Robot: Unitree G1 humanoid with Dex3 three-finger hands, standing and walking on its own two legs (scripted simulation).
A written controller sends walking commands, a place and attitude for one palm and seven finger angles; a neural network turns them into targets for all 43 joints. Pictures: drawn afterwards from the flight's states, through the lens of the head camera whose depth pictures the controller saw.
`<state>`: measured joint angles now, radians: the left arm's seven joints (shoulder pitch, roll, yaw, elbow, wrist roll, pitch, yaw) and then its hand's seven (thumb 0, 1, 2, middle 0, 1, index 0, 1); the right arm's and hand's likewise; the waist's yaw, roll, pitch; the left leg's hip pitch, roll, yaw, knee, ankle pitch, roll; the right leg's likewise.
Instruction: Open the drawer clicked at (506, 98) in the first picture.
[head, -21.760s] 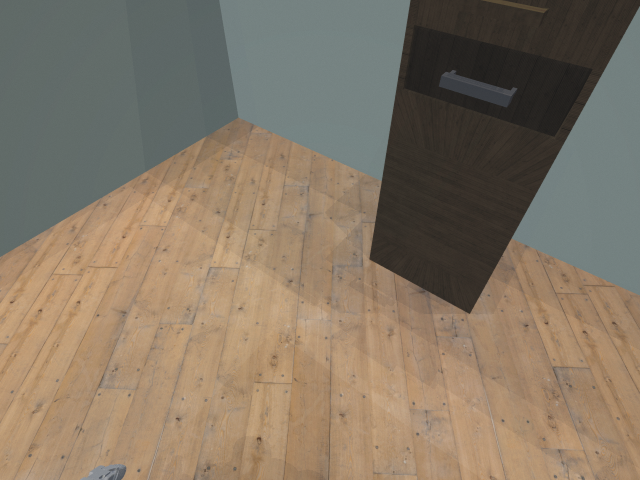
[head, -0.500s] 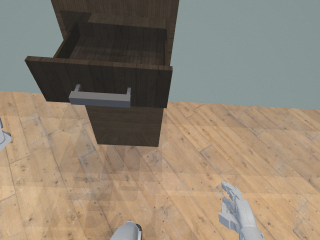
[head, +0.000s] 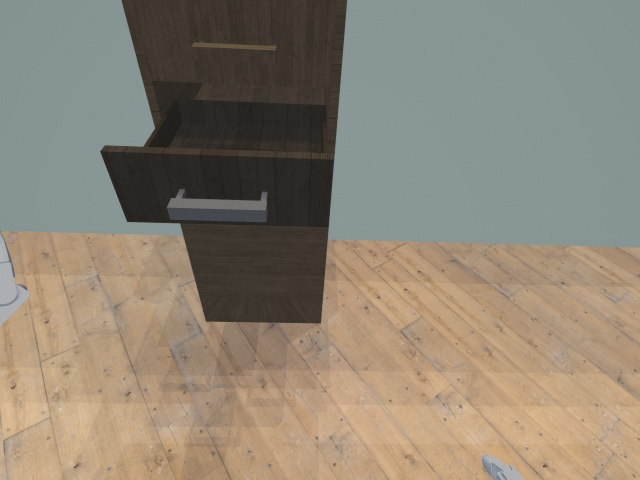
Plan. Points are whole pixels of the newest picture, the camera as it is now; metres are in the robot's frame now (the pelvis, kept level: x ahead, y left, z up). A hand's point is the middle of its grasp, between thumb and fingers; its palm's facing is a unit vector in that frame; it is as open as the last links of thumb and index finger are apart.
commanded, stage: stop stepping back and stand still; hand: left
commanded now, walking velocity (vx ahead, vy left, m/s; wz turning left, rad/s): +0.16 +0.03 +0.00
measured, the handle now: (221, 202) +0.55 +0.20 +0.06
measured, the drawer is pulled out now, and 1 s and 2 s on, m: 0.30 0.30 0.30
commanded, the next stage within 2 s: let the arm hang, fingers relaxed in 0.74 s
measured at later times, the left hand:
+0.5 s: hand (6, 285) +0.20 +0.27 +0.24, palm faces +0.47 -0.75 -0.46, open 7.4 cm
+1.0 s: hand (86, 434) +0.19 +0.29 -0.03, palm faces +0.11 -0.87 -0.48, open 7.4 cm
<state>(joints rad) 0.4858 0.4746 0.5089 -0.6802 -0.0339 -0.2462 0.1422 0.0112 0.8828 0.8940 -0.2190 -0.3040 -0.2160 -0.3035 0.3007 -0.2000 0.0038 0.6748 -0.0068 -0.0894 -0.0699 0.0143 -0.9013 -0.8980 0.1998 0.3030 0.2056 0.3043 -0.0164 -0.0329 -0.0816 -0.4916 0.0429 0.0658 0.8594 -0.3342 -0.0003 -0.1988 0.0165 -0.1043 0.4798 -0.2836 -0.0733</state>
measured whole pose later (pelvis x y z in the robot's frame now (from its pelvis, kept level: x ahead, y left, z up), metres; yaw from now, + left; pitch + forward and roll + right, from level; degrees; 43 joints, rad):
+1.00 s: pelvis -0.02 +0.04 -0.01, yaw +2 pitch +1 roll +1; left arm 0.23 0.34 0.12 0.35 0.04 0.01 0.02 0.00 0.91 0.90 -0.20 -0.30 -0.19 -0.30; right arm 0.11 -0.31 -0.01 0.82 -0.01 -0.03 0.01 0.01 -0.90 -0.90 0.20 0.30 0.20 0.30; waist -0.02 0.09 -0.03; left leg -0.37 0.03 0.10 0.60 -0.24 0.02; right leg -0.32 -0.06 -0.09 0.63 -0.31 0.00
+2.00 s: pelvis -0.01 +0.03 +0.00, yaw +2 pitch -2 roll +0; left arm 0.21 0.17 0.02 1.11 0.01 0.00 0.03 0.01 0.92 0.89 -0.20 -0.30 -0.20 -0.30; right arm 0.27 -0.15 -0.02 1.13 -0.02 0.02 -0.03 0.01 -0.91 -0.90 0.19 0.30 0.20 0.30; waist -0.02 0.02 0.07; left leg -0.23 0.04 0.06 0.42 -0.16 0.00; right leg -0.16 -0.03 -0.11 0.43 -0.24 -0.01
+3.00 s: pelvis +0.02 +0.03 +0.01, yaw +1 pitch -1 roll +0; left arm 0.12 0.29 0.03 1.12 0.01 -0.02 0.01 0.01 0.91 0.89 -0.20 -0.30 -0.20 -0.30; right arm 0.12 -0.28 -0.02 1.13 -0.02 0.01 -0.02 0.01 -0.91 -0.90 0.20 0.30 0.20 0.30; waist -0.01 0.02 0.08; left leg -0.15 0.04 0.07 0.33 -0.16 -0.02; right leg -0.07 -0.01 -0.10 0.32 -0.22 -0.01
